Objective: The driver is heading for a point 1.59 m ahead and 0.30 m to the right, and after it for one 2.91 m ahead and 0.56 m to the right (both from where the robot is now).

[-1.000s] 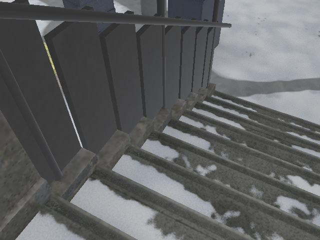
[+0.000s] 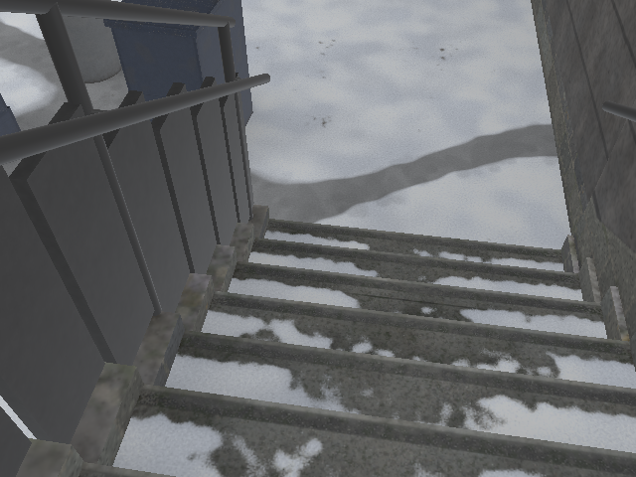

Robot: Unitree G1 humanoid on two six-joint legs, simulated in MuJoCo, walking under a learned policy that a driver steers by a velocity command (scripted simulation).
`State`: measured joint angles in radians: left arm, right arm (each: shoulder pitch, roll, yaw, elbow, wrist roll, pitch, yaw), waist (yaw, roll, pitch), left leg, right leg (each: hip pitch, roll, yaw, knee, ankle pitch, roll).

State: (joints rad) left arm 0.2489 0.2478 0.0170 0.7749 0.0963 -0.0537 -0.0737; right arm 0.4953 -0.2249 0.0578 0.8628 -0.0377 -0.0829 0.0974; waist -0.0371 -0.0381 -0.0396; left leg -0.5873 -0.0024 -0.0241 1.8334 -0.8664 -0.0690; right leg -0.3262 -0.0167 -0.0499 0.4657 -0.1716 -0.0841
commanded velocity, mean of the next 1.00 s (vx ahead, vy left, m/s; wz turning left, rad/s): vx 0.04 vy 0.00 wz -0.02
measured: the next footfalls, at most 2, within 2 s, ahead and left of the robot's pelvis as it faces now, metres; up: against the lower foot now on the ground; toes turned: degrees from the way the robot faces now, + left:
left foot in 0.20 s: +0.12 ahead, +0.16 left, +0.00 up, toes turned +4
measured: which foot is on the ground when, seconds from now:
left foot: up 0.00-0.18, down 0.20-1.00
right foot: down 0.00-1.00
